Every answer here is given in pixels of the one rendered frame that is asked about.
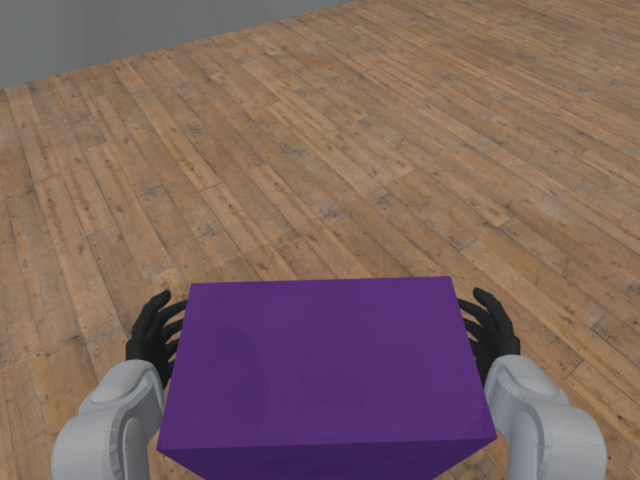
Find robot left hand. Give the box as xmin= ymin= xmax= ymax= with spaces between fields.
xmin=125 ymin=290 xmax=188 ymax=391

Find robot right hand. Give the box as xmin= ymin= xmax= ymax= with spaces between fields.
xmin=457 ymin=287 xmax=521 ymax=389

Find robot right forearm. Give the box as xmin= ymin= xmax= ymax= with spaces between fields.
xmin=484 ymin=355 xmax=608 ymax=480

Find carton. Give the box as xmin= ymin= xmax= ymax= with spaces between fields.
xmin=156 ymin=276 xmax=498 ymax=480

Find robot left forearm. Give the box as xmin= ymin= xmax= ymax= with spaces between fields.
xmin=51 ymin=360 xmax=164 ymax=480

